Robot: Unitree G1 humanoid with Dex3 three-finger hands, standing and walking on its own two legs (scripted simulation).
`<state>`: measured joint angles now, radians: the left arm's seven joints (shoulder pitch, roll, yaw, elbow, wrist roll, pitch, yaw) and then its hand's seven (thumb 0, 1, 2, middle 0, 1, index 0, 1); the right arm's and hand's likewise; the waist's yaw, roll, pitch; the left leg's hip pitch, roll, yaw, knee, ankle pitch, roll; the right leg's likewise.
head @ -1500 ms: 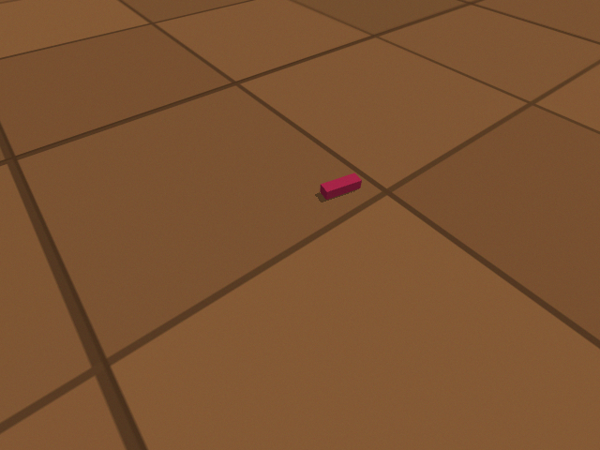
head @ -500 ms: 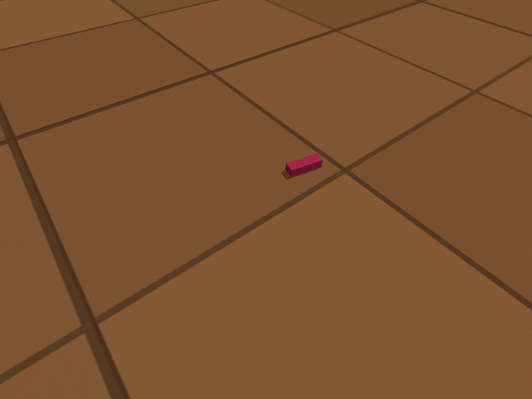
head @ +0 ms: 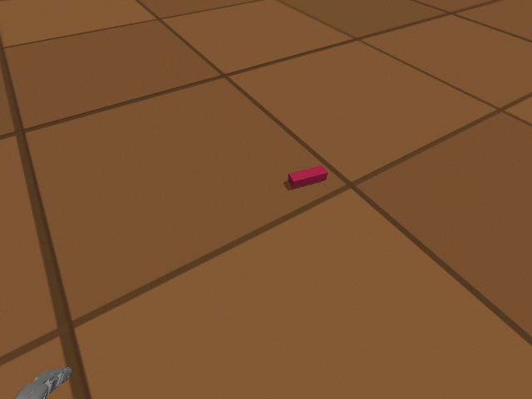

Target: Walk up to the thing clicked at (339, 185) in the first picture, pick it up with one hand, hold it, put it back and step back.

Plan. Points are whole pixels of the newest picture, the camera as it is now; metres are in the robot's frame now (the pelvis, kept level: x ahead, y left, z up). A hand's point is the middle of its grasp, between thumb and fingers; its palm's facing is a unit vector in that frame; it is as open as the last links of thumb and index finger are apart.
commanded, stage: walk up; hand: left
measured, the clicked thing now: (307, 176) +1.32 -0.26 -0.72
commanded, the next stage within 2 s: none
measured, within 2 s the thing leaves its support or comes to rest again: neither
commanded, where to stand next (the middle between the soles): +1.03 -0.62 m, yaw +20 degrees
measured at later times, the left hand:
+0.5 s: hand (152, 373) +0.21 +0.20 -0.15, palm faces +0.10 -0.95 -0.28, open 7.4 cm
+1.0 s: hand (232, 273) +0.39 +0.07 -0.12, palm faces +0.24 -0.91 -0.34, open 7.3 cm
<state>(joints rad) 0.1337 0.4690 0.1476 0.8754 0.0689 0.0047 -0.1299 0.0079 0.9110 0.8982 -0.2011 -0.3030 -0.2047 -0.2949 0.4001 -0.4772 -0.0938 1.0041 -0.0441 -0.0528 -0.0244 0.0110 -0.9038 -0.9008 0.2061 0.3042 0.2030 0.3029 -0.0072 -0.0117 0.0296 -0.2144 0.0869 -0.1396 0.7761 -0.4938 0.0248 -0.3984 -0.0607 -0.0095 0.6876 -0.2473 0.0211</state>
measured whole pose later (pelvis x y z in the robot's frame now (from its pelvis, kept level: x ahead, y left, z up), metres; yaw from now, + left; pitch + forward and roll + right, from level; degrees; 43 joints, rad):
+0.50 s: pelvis +0.20 -0.08 +0.01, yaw +8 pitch -2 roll +2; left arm 0.29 0.46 0.10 0.85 0.05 0.04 -0.12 0.01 0.91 0.90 -0.20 -0.30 -0.21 -0.30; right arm 0.35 -0.42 -0.04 0.83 0.00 -0.13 -0.03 0.01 -0.90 -0.90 0.21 0.30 0.20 0.30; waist 0.03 -0.13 0.06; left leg -0.29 0.02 0.07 0.64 -0.30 0.02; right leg -0.49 -0.09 0.02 1.09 -0.41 -0.01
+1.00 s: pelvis +0.41 -0.22 +0.01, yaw +13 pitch -2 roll -1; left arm 0.31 0.43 0.09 0.78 0.05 0.01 -0.10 0.01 0.91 0.90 -0.21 -0.30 -0.21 -0.30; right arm 0.32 -0.44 -0.03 0.91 0.00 -0.11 -0.03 0.01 -0.91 -0.90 0.20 0.30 0.20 0.30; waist 0.08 -0.02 0.05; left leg -0.54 0.05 0.11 0.83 -0.33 0.04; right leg -0.23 -0.01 -0.16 0.60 -0.34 -0.06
